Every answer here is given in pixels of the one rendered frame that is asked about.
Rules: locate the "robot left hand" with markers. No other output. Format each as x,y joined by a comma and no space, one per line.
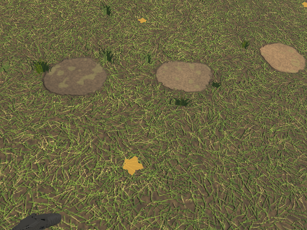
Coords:
38,222

